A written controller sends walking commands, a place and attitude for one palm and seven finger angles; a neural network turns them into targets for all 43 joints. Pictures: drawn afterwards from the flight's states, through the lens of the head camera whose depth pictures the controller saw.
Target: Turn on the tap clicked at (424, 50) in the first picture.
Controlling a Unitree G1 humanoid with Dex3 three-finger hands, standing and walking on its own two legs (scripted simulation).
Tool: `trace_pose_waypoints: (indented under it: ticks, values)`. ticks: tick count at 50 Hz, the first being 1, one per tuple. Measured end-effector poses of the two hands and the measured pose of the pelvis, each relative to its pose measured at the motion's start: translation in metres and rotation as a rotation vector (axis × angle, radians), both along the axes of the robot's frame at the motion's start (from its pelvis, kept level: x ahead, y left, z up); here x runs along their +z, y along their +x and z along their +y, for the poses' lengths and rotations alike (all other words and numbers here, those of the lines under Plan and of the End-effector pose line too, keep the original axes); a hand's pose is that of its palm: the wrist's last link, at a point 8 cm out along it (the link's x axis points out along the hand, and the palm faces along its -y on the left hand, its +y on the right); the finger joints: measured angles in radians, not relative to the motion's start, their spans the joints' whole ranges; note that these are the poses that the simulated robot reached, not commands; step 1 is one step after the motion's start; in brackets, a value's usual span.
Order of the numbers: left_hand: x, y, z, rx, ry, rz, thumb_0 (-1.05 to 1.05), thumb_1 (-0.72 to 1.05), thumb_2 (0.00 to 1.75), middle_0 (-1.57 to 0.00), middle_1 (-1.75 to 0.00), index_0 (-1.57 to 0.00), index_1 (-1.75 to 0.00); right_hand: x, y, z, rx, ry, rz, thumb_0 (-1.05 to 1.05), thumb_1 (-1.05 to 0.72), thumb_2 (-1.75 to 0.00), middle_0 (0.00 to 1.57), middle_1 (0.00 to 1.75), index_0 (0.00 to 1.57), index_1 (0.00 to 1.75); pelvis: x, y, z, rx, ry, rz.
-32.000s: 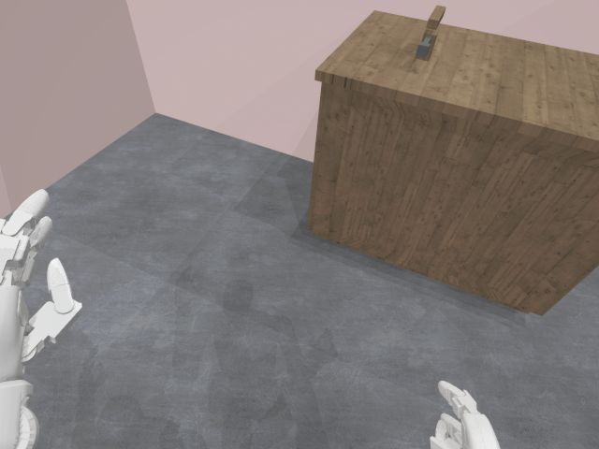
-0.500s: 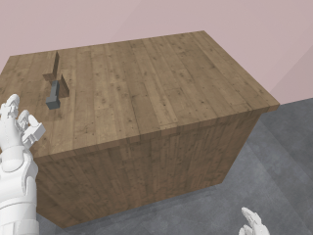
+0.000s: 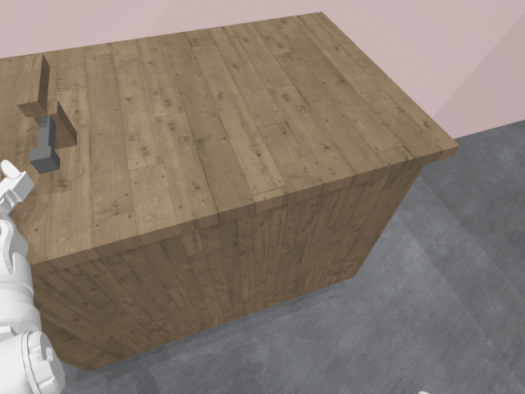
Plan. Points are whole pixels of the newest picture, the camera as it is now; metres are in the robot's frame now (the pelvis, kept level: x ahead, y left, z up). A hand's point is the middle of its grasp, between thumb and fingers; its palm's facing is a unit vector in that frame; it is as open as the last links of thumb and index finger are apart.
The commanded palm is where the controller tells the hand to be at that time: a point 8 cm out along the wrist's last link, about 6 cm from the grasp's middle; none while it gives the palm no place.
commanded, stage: reach beside the lever's end, fingers flat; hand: left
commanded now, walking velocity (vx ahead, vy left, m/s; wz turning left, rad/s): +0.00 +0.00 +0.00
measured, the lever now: (45, 159) +0.42 +0.34 +0.11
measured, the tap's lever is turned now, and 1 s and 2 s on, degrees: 0 4 24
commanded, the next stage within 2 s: push the lever round in 0.40 s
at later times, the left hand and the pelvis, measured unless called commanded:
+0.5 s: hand (19, 186) +0.38 +0.36 +0.11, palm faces +0.58 -0.81 -0.05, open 7.9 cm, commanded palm +0.34 +0.39 +0.11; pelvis +0.01 +0.02 +0.00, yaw +0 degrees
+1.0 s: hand (46, 176) +0.40 +0.34 +0.11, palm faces +0.58 -0.81 -0.07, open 7.8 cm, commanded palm +0.35 +0.37 +0.11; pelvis +0.01 +0.01 +0.00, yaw +0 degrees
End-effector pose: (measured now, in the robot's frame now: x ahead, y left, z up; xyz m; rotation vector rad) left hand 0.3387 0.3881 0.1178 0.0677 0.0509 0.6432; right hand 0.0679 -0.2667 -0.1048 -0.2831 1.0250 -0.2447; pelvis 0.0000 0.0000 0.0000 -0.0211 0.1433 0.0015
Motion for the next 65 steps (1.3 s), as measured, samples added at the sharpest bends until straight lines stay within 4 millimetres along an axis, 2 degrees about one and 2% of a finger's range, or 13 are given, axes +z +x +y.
trace_pose_waypoints:
  ticks: [6,12,25,29,33,38,53,65]
  values:
    - [-0.003,0.015,0.001,-0.038,0.007,-0.020,0.02,0.90,0.90,-0.15,-0.16,-0.15,-0.15,-0.001,-0.013,0.004,-0.022,-0.002,0.047,0.01,-0.90,-0.89,0.21,0.30,0.21,0.30,-0.002,0.002,0.006,-0.007,-0.006,0.021]
    - [-0.007,0.017,-0.002,-0.051,-0.008,-0.030,0.02,0.90,0.90,-0.15,-0.16,-0.15,-0.15,0.001,-0.012,0.014,-0.041,0.011,0.041,0.01,-0.90,-0.89,0.21,0.30,0.20,0.30,0.000,0.009,0.013,-0.017,-0.009,0.023]
    - [-0.005,-0.012,0.007,-0.021,-0.008,-0.031,0.02,0.90,0.90,-0.15,-0.16,-0.15,-0.15,0.006,0.032,0.034,0.021,0.039,-0.064,0.00,-0.90,-0.89,0.21,0.30,0.21,0.30,0.002,0.010,0.020,-0.005,-0.012,-0.009]
    - [-0.008,-0.011,0.008,-0.018,-0.015,-0.005,0.02,0.90,0.90,-0.15,-0.16,-0.15,-0.15,0.008,0.044,0.037,0.057,0.027,-0.086,0.00,-0.90,-0.89,0.21,0.30,0.21,0.30,0.001,0.005,0.019,0.012,-0.012,-0.010]
    - [-0.007,-0.001,0.000,-0.037,-0.007,-0.018,0.02,0.90,0.90,-0.15,-0.15,-0.14,-0.15,0.009,0.049,0.036,0.079,0.016,-0.093,0.00,-0.90,-0.89,0.21,0.30,0.21,0.30,0.001,0.003,0.017,0.020,-0.012,-0.002]
    - [-0.004,0.012,-0.013,-0.068,-0.005,-0.035,0.02,0.89,0.90,-0.15,-0.16,-0.15,-0.15,0.007,0.045,0.031,0.069,0.018,-0.083,0.00,-0.90,-0.89,0.21,0.30,0.21,0.30,0.001,0.005,0.015,0.014,-0.010,0.008]
    - [-0.007,0.010,-0.023,-0.026,-0.006,-0.021,0.03,0.92,0.91,-0.15,-0.16,-0.15,-0.15,0.000,0.012,0.012,0.001,0.027,0.007,0.00,-0.90,-0.89,0.21,0.30,0.21,0.30,0.002,0.009,0.004,-0.001,-0.004,0.001]
    - [-0.006,0.009,-0.028,-0.021,-0.014,-0.015,0.03,0.94,0.92,-0.15,-0.16,-0.15,-0.15,0.001,0.016,0.005,0.002,0.019,-0.016,0.00,-0.90,-0.89,0.21,0.30,0.20,0.30,0.001,0.006,0.001,0.002,-0.003,-0.002]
